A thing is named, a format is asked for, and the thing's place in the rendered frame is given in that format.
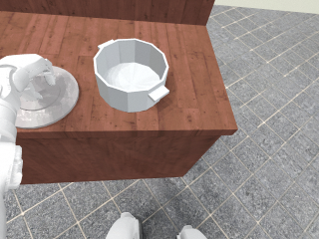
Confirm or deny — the robot left forearm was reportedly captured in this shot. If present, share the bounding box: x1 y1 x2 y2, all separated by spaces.
0 62 30 143

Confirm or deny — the robot left upper arm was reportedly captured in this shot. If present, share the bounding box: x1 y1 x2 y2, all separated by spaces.
0 141 23 239

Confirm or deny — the right robot shin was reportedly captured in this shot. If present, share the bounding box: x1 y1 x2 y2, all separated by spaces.
180 225 192 232

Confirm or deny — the table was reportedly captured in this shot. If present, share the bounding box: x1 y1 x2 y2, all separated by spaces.
0 0 238 185

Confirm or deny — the robot left foot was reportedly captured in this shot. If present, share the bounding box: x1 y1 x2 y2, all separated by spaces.
134 216 144 239

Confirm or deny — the knob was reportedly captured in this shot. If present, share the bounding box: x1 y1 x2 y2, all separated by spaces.
30 78 47 95

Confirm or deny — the lid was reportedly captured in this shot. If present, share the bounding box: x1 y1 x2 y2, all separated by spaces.
15 66 80 129

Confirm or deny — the pot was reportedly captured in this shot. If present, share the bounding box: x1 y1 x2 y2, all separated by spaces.
94 38 169 113

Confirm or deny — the robot left hand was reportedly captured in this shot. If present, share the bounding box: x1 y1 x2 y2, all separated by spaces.
0 54 56 102

